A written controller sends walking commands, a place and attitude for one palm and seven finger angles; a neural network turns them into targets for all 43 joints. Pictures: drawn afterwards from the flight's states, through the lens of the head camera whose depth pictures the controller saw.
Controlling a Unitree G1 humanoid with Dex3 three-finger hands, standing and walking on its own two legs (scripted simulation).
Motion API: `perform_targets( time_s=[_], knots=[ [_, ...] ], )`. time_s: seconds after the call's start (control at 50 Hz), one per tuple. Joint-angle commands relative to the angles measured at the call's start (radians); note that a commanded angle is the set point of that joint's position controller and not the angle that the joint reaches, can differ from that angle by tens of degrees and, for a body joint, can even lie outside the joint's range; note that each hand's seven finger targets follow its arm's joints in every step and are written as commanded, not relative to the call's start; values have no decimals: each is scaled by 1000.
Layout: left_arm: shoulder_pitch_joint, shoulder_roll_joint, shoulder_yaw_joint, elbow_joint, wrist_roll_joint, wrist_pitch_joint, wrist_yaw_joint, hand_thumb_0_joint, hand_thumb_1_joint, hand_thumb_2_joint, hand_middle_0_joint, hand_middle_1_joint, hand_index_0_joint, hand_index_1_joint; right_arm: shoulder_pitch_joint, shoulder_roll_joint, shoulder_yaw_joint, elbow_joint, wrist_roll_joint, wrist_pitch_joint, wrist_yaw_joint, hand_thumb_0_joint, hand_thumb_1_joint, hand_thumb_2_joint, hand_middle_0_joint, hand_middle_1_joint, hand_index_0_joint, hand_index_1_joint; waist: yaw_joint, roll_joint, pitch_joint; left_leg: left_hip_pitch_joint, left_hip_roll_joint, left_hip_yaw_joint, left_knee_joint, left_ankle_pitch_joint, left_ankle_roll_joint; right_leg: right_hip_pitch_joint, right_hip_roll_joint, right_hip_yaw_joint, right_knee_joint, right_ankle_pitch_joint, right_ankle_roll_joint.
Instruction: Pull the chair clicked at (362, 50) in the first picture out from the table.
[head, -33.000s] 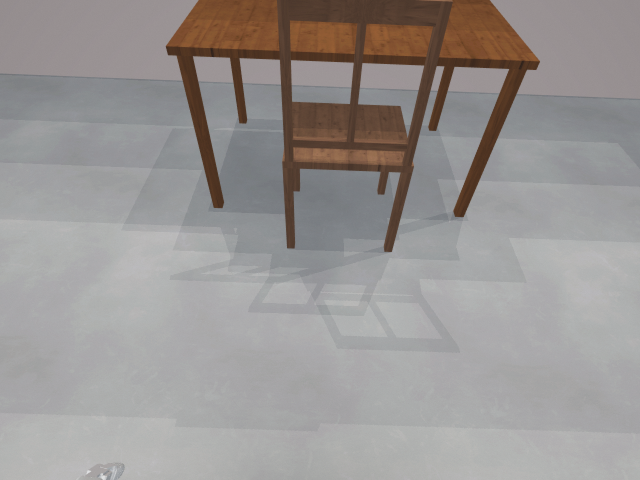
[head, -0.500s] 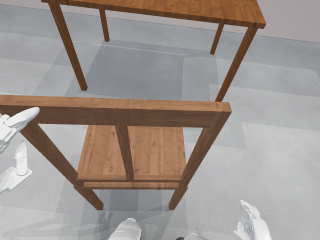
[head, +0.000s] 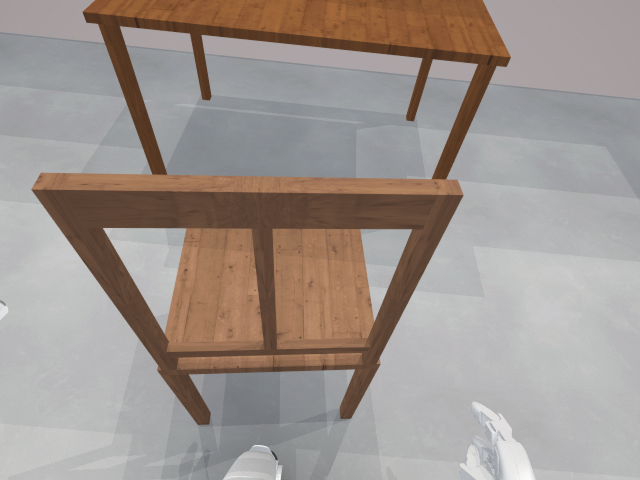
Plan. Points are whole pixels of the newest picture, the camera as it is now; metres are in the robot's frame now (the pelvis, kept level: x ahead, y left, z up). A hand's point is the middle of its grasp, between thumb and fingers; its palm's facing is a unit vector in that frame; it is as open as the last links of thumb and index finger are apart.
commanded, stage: step back with the hand held close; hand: left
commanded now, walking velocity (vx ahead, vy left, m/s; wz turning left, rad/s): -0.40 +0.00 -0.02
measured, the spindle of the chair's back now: (267, 297) +0.36 +0.11 -0.04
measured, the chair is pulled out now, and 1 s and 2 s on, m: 0.63 0.63 0.63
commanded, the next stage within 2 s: stop stepping back and stand still in 0.04 s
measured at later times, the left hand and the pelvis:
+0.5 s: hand out of the picture +0.13 +0.26 +0.20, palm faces +0.35 -0.77 -0.54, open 7.4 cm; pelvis -0.06 +0.01 +0.02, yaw +0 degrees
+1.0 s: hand (29, 393) +0.16 +0.27 +0.13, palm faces +0.31 -0.80 -0.51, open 7.4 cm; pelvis -0.05 +0.00 +0.02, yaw +1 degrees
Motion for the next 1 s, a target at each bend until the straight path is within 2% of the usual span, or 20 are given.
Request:
perform_targets(
  time_s=[0.0, 0.02, 0.04, 0.06, 0.08, 0.1, 0.14, 0.18, 0.22, 0.26, 0.3, 0.4, 0.44, 0.48, 0.6, 0.78, 0.9, 0.92, 0.96, 0.98],
  knots=[
    [-40, 92, 59, -68, -25, -66, -7, 0, 900, 900, -200, -300, -200, -300, -63, -161, -63, -69, -8, -69, 0, 0, -900, -900, 200, 300, 200, 300, 4, 236, -191, 267, 171, -162, -158, -5, 90, 61, -46, 35, -315, 133, -25],
    [-83, 105, 47, -72, -12, -69, -15, 0, 900, 900, -200, -300, -200, -300, -67, -174, -71, -62, -6, -72, -1, 0, -900, -900, 200, 300, 200, 300, -1, 150, -190, 282, 134, -109, -97, -65, 59, 37, -64, 31, -340, 165, -40],
    [-88, 83, 0, -64, -17, -61, -29, 0, 900, 900, -200, -300, -200, -300, -50, -187, -92, -71, 11, -65, -2, 0, -900, -900, 200, 300, 200, 300, -6, -67, -178, 305, 21, -24, 63, -211, 13, -61, -132, 119, -370, 195, -96],
    [-80, 109, -3, -54, -21, -48, -25, 0, 900, 900, -200, -300, -200, -300, -75, -178, -99, -90, 31, -58, -3, 0, -900, -900, 200, 300, 200, 300, -10, -257, -151, 299, -86, 43, 354, -294, -23, -211, -318, 315, -457, 121, -173],
    [-69, 109, 14, -6, -19, -21, -7, 0, 900, 900, -200, -300, -200, -300, -100, -162, -97, -73, 23, -47, 3, 0, -900, -900, 200, 300, 200, 300, 2, -260, -121, 213, -106, 21, 571, -342, -19, -245, -421, 386, -471, 269, -250],
    [-71, 95, 4, -6, -8, -5, -3, 0, 900, 900, -200, -300, -200, -300, -143, -119, -72, -90, 10, -26, 11, 0, -900, -900, 200, 300, 200, 300, 3, -225, -101, 59, -87, -5, 646, -412, -15, -113, -420, 300, -391, 536, -254],
    [-43, 90, 27, 25, 5, 6, 12, 0, 900, 900, -200, -300, -200, -300, -170, -86, -26, -116, 18, -2, -4, 0, -900, -900, 200, 300, 200, 300, -19, -175, -109, 6, -27, -9, 464, -418, -7, 73, -334, 144, -225, 866, -156],
    [-51, 113, 37, -11, 11, 15, 17, 0, 900, 900, -200, -300, -200, -300, -176, -115, -22, -154, 35, 15, -9, 0, -900, -900, 200, 300, 200, 300, -24, -145, -132, 94, -26, 55, 95, -296, 15, 144, -271, 117, -124, 888, -96],
    [-8, 109, 45, -115, 1, 4, 23, 0, 900, 900, -200, -300, -200, -300, -119, -128, -45, -164, 29, 11, -16, 0, -900, -900, 200, 300, 200, 300, -30, -57, -196, 296, -20, 104, -283, 55, 27, 188, -183, 72, -19, 774, -30],
    [-19, 119, 32, -263, 0, -5, 19, 0, 900, 900, -200, -300, -200, -300, -96, -164, -75, -183, 37, -3, 2, 0, -900, -900, 200, 300, 200, 300, -11, 118, -243, 569, 180, -33, -226, 563, 86, -26, -109, 69, 19, 221, 16],
    [46, 129, 60, -248, 4, 20, 21, 0, 900, 900, -200, -300, -200, -300, -101, -124, -60, -178, 7, -6, 16, 0, -900, -900, 200, 300, 200, 300, -18, 350, -216, 512, 212, -139, -220, 595, 119, -68, -86, 17, 45, -37, 27],
    [83, 108, 60, -148, -5, 48, 8, 0, 900, 900, -200, -300, -200, -300, -72, -151, -58, -154, 34, 6, 23, 0, -900, -900, 200, 300, 200, 300, -27, 129, -140, 239, 108, -50, -204, -13, 55, 199, -77, 6, -298, 256, 11],
    [72, 90, 55, -49, -13, 64, 1, 0, 900, 900, -200, -300, -200, -300, -81, -157, -56, -158, 41, 17, 15, 0, -900, -900, 200, 300, 200, 300, -30, 105, -77, 109, 82, -30, -295, -421, 42, 169, -72, 30, -264, 109, 6],
    [29, 83, 35, 0, -7, 74, 0, 0, 900, 900, -200, -300, -200, -300, -73, -157, -57, -154, 48, 27, 2, 0, -900, -900, 200, 300, 200, 300, -31, 122, -23, 71, 70, -19, -306, -525, 53, 111, -63, 43, -285, 41, -1],
    [-138, 43, -74, -44, 17, 92, 14, 0, 900, 900, -200, -300, -200, -300, -80, -155, -41, -142, 24, 11, -14, 0, -900, -900, 200, 300, 200, 300, -38, -38, -48, 240, 8, -7, -181, -387, 59, -23, -120, 134, -403, -59, -21],
    [-57, 90, -6, -49, 27, 74, 33, 0, 900, 900, -200, -300, -200, -300, -78, -142, -45, -140, 30, -10, -19, 0, -900, -900, 200, 300, 200, 300, -24, 100, -25, 186, 39, -45, -284, -348, 55, 71, -101, 91, -369, 68, -11],
    [2, 56, -21, -11, 11, 66, 19, 0, 900, 900, -200, -300, -200, -300, -72, -147, -48, -145, 30, -7, -9, 0, -900, -900, 200, 300, 200, 300, -27, 36, -85, 250, 39, -18, -253, -139, 44, 131, -107, 87, -344, 264, -10],
    [-105, -176, -451, 710, 108, 242, -126, 0, 900, 900, -200, -300, -200, -300, -87, -239, -64, 81, 6, 0, 87, 0, -900, -900, 200, 300, 200, 300, -59, 41, -53, 200, 38, -31, -93, 190, 45, 0, -130, 12, -137, 495, -17],
    [-113, -277, -471, 771, 76, 331, -148, 0, 900, 900, -200, -300, -200, -300, -14, -133, -35, 82, 0, 81, 76, 0, -900, -900, 200, 300, 200, 300, -21, 28, -149, 238, 58, -39, -128, 200, 49, 26, -117, 9, -155, 351, -9],
    [-146, -270, -475, 827, 81, 329, -148, 0, 900, 900, -200, -300, -200, -300, -6, -124, -29, 90, -7, 95, 75, 0, -900, -900, 200, 300, 200, 300, -15, -70, -149, 244, 57, -54, -123, 189, 60, 42, -110, 12, -164, 349, -14]
  ],
)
